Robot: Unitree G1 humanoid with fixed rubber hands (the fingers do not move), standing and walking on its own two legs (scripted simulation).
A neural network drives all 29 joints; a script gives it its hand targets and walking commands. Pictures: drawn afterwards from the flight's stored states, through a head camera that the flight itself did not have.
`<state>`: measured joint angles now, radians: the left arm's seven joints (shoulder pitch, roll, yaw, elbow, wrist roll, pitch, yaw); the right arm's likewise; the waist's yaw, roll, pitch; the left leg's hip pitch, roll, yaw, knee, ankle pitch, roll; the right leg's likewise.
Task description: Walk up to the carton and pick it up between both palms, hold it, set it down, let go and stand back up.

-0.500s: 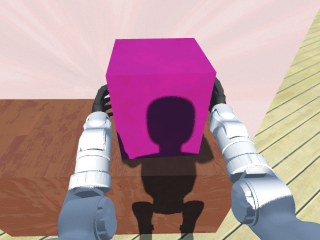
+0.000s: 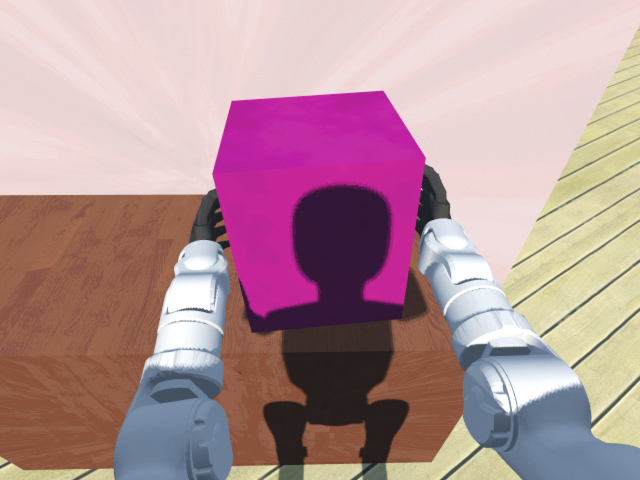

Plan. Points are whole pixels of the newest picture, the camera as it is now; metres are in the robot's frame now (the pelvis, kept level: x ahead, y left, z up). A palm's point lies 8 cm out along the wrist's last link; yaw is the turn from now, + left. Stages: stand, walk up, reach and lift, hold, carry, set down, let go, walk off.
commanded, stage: set down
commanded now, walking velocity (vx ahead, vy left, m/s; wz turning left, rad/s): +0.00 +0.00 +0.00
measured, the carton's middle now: (317, 211) +0.43 +0.03 +0.14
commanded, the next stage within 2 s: none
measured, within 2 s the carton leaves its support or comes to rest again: neither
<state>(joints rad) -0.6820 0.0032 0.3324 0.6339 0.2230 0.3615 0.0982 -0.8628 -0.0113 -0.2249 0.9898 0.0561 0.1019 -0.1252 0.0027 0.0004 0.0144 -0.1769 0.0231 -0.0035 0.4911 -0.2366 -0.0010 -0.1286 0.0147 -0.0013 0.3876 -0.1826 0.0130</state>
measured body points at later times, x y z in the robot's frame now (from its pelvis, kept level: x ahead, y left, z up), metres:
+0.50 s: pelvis +0.01 +0.00 +0.00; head +0.03 +0.01 +0.45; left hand +0.42 +0.17 +0.09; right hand +0.44 -0.13 +0.11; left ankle +0.02 +0.11 -0.74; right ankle +0.02 -0.13 -0.74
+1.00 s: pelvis +0.03 -0.01 +0.00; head +0.07 +0.01 +0.45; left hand +0.44 +0.16 +0.05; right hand +0.46 -0.14 +0.08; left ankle +0.02 +0.11 -0.74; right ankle +0.02 -0.13 -0.74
